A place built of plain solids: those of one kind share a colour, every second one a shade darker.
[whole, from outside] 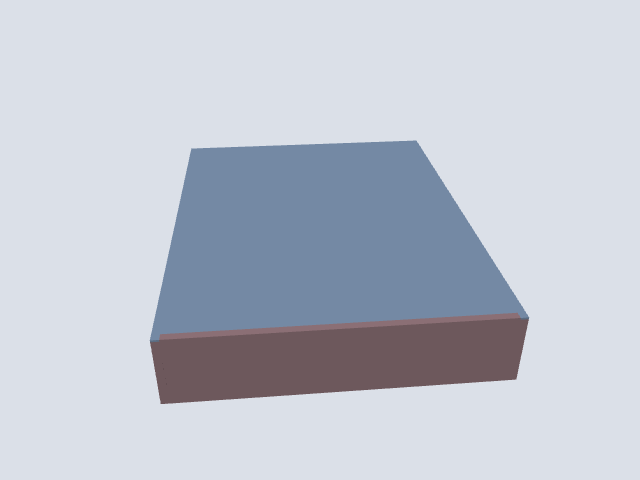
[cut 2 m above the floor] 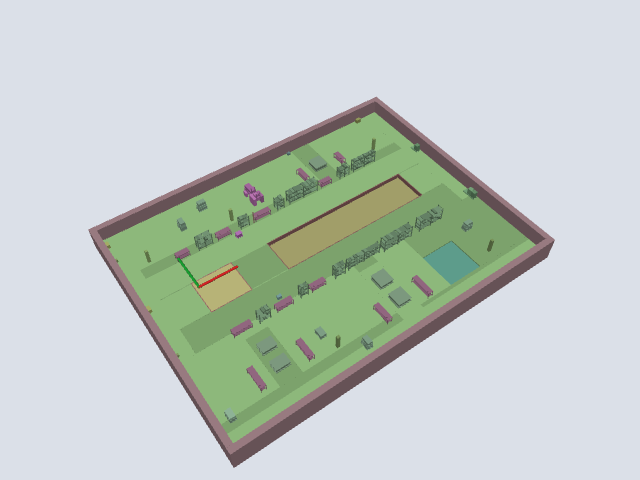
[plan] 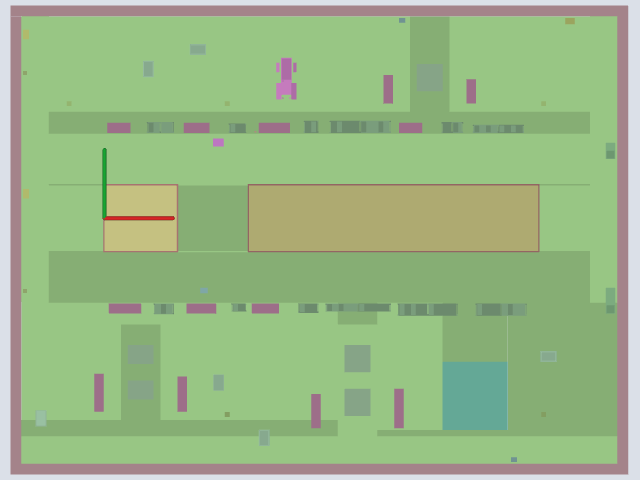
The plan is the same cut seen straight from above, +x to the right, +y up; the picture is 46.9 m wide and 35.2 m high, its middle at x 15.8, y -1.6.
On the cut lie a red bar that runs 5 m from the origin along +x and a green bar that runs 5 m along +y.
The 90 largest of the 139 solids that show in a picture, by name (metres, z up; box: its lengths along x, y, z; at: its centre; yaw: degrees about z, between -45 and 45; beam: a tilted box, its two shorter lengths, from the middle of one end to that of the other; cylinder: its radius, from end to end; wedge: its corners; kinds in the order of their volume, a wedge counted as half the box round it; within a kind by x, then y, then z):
{
 "floor_1": {"box": [2.0, 21.0, 1.4], "at": [-5.1, 4.3, -0.7]},
 "floor_2": {"box": [7.3, 8.6, 1.4], "at": [-2.45, -10.5, -0.7]},
 "floor_3": {"box": [4.0, 0.1, 1.4], "at": [-2.1, -2.45, -0.7]},
 "floor_4": {"box": [4.0, 4.8, 1.4], "at": [-2.1, 0.0, -0.7]},
 "floor_5": {"box": [4.0, 0.1, 1.4], "at": [-2.1, 2.45, -0.7]},
 "floor_6": {"box": [2.9, 7.0, 1.4], "at": [2.65, -11.3, -0.7]},
 "floor_7": {"box": [2.9, 1.6, 1.4], "at": [2.65, -7.0, -0.7]},
 "floor_8": {"box": [23.2, 1.2, 1.4], "at": [5.5, -15.4, -0.7]},
 "floor_9": {"box": [5.1, 0.1, 1.4], "at": [7.95, -2.45, -0.7]},
 "floor_10": {"box": [5.1, 4.8, 1.4], "at": [7.95, 0.0, -0.7]},
 "floor_11": {"box": [5.1, 0.1, 1.4], "at": [7.95, 2.45, -0.7]},
 "floor_12": {"box": [26.5, 7.0, 1.4], "at": [9.15, 11.3, -0.7]},
 "floor_13": {"box": [13.0, 8.6, 1.4], "at": [10.6, -10.5, -0.7]},
 "floor_14": {"box": [43.7, 2.0, 1.4], "at": [15.75, -17.0, -0.7]},
 "floor_15": {"box": [39.7, 3.7, 1.4], "at": [15.75, -4.35, -0.7]},
 "floor_16": {"box": [39.7, 3.7, 1.4], "at": [15.75, 4.35, -0.7]},
 "floor_17": {"box": [39.7, 1.6, 1.4], "at": [15.75, 7.0, -0.7]},
 "floor_18": {"box": [2.9, 8.2, 1.4], "at": [18.55, -11.9, -0.7]},
 "floor_19": {"box": [2.9, 1.6, 1.4], "at": [18.55, -7.0, -0.7]},
 "floor_20": {"box": [4.78, 9.34, 1.4], "at": [22.39, -10.87, -0.7]},
 "floor_21": {"box": [2.9, 5.0, 1.4], "at": [23.85, 10.3, -0.7]},
 "floor_22": {"box": [2.9, 2.0, 1.4], "at": [23.85, 13.8, -0.7]},
 "floor_23": {"box": [4.8, 4.34, 1.4], "at": [27.18, -8.37, -0.7]},
 "floor_24": {"box": [17.6, 0.47, 1.4], "at": [28.8, -15.77, -0.7]},
 "floor_25": {"box": [10.3, 7.0, 1.4], "at": [30.45, 11.3, -0.7]},
 "floor_26": {"box": [8.03, 9.34, 1.4], "at": [33.59, -10.87, -0.7]},
 "floor_27": {"box": [3.7, 0.1, 1.4], "at": [33.75, -2.45, -0.7]},
 "floor_28": {"box": [3.7, 4.8, 1.4], "at": [33.75, 0.0, -0.7]},
 "floor_29": {"box": [3.7, 0.1, 1.4], "at": [33.75, 2.45, -0.7]},
 "floor_30": {"box": [2.0, 21.0, 1.4], "at": [36.6, 4.3, -0.7]},
 "wall_1": {"box": [0.8, 32.8, 7.6], "at": [-6.5, -1.6, 2.4]},
 "wall_2": {"box": [45.3, 0.8, 7.6], "at": [15.75, -18.4, 2.4]},
 "wall_3": {"box": [45.3, 0.8, 7.6], "at": [15.75, 15.2, 2.4]},
 "wall_4": {"box": [0.8, 32.8, 7.6], "at": [38.0, -1.6, 2.4]},
 "ceil_hall_1": {"box": [45.3, 34.4, 0.2], "at": [15.75, -1.6, 6.1]},
 "floor_pit_1": {"box": [5.3, 4.8, 1.4], "at": [2.65, 0.0, -0.7]},
 "floor_pit_2": {"box": [21.2, 4.8, 0.79], "at": [21.2, 0.0, -1.01]},
 "floor_washbay_1": {"box": [4.8, 5.0, 1.27], "at": [27.18, -13.04, -0.77]},
 "floor_band_1": {"box": [0.1, 4.8, 1.4], "at": [-0.05, 0.0, -0.7]},
 "floor_band_2": {"box": [5.4, 0.1, 1.4], "at": [2.6, 2.45, -0.7]},
 "floor_band_3": {"box": [5.5, 0.1, 1.4], "at": [2.65, -2.45, -0.7]},
 "floor_band_4": {"box": [0.1, 4.9, 1.4], "at": [5.35, 0.05, -0.7]},
 "floor_band_5": {"box": [0.1, 4.8, 1.4], "at": [10.55, 0.0, -0.7]},
 "floor_band_6": {"box": [21.3, 0.1, 1.4], "at": [21.15, 2.45, -0.7]},
 "floor_band_7": {"box": [21.4, 0.1, 1.4], "at": [21.2, -2.45, -0.7]},
 "floor_band_8": {"box": [0.1, 4.9, 1.4], "at": [31.85, 0.05, -0.7]},
 "wall_column_1": {"box": [0.36, 0.36, 6.0], "at": [-2.6, 8.4, 3.0]},
 "wall_column_2": {"box": [0.36, 0.36, 6.0], "at": [9.0, -14.4, 3.0]},
 "wall_column_3": {"box": [0.36, 0.36, 6.0], "at": [9.0, 8.4, 3.0]},
 "wall_column_4": {"box": [0.36, 0.36, 6.0], "at": [32.2, -14.4, 3.0]},
 "wall_column_5": {"box": [0.36, 0.36, 6.0], "at": [32.2, 8.4, 3.0]},
 "vehicle_1": {"box": [0.4, 1.2, 1.2], "at": [12.79, 9.31, 0.6]},
 "vehicle_2": {"box": [0.5, 0.5, 0.45], "at": [13.34, 9.41, 1.12]},
 "vehicle_3": {"box": [0.8, 2.7, 0.55], "at": [13.34, 10.41, 0.62]},
 "vehicle_4": {"box": [0.7, 1.55, 0.4], "at": [13.34, 10.93, 1.1]},
 "vehicle_5": {"box": [0.4, 1.2, 1.2], "at": [13.89, 9.31, 0.6]},
 "pallet_1": {"box": [0.7, 1.1, 0.39], "at": [-4.66, -14.68, 0.71]},
 "pallet_2": {"box": [0.76, 1.16, 0.42], "at": [3.21, 10.94, 0.35]},
 "pallet_3": {"box": [0.64, 1.04, 0.33], "at": [3.21, 10.94, 1.12]},
 "pallet_4": {"box": [1.16, 0.76, 0.41], "at": [6.84, 12.37, 0.34]},
 "pallet_5": {"box": [1.04, 0.64, 0.39], "at": [6.84, 12.37, 1.14]},
 "pallet_6": {"box": [0.76, 1.16, 0.43], "at": [8.37, -12.06, 0.35]},
 "pallet_7": {"box": [0.64, 1.04, 0.38], "at": [11.71, -16.11, 0.95]},
 "pallet_8": {"box": [1.04, 0.64, 0.31], "at": [32.56, -10.14, 1.04]},
 "lifttable_1": {"box": [1.9, 1.4, 0.07], "at": [2.65, -12.6, 0.58]},
 "lifttable_2": {"box": [1.9, 1.4, 0.07], "at": [2.65, -10.0, 0.58]},
 "lifttable_3": {"box": [1.9, 2.0, 0.07], "at": [18.55, -13.5, 0.58]},
 "lifttable_4": {"box": [1.9, 2.0, 0.07], "at": [18.55, -10.3, 0.58]},
 "lifttable_5": {"box": [1.9, 2.0, 0.07], "at": [23.85, 10.3, 0.58]},
 "drums_1": {"box": [0.58, 0.58, 0.88], "at": [37.1, -6.68, 0.56]},
 "drums_2": {"box": [0.7, 1.9, 0.12], "at": [37.1, -6.06, 0.06]},
 "drums_3": {"box": [0.58, 0.58, 0.88], "at": [37.1, -6.04, 0.56]},
 "drums_4": {"box": [0.58, 0.58, 0.88], "at": [37.1, 4.66, 0.56]},
 "drums_5": {"box": [0.7, 1.2, 0.12], "at": [37.1, 4.93, 0.06]},
 "workbench_1": {"box": [0.7, 2.8, 0.05], "at": [-0.4, -12.8, 0.88]},
 "workbench_2": {"box": [2.4, 0.75, 0.05], "at": [1.5, -6.62, 0.88]},
 "workbench_3": {"box": [0.7, 2.6, 0.05], "at": [5.7, -12.9, 0.88]},
 "workbench_4": {"box": [2.2, 0.75, 0.05], "at": [7.1, -6.62, 0.88]},
 "workbench_5": {"box": [2.3, 0.75, 0.05], "at": [12.45, 6.62, 0.88]},
 "workbench_6": {"box": [0.7, 2.5, 0.05], "at": [15.5, -14.15, 0.88]},
 "workbench_7": {"box": [0.7, 2.9, 0.05], "at": [21.6, -13.95, 0.88]},
 "chest_1": {"box": [0.45, 0.7, 0.55], "at": [-5.75, 1.79, 0.28]},
 "chest_2": {"box": [0.45, 0.7, 0.55], "at": [-5.75, 13.47, 0.28]},
 "chest_3": {"box": [0.7, 0.45, 0.55], "at": [34.14, 14.46, 0.28]},
 "rack_1": {"box": [2.1, 0.9, 0.05], "at": [17.65, 6.7, 1.83]},
 "rack_2": {"box": [2.1, 0.9, 0.05], "at": [19.85, 6.7, 1.83]},
 "rack_3": {"box": [2.05, 0.9, 0.05], "at": [22.62, -6.7, 1.1]},
 "rack_4": {"box": [2.05, 0.9, 0.05], "at": [22.62, -6.7, 1.88]},
 "rack_5": {"box": [2.05, 0.9, 0.05], "at": [24.77, -6.7, 1.88]},
 "box_1": {"box": [0.55, 0.4, 0.45], "at": [7.3, -5.3, 0.23]}
}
